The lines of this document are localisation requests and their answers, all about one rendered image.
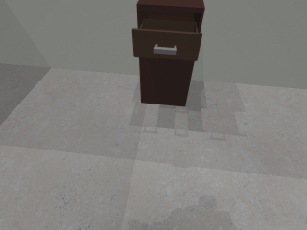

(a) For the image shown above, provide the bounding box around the handle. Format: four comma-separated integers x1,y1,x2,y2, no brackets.
153,44,177,55

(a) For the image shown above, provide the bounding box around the cabinet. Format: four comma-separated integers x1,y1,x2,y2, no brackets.
136,0,205,107

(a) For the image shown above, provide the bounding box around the drawer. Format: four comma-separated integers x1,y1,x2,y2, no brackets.
132,18,202,61

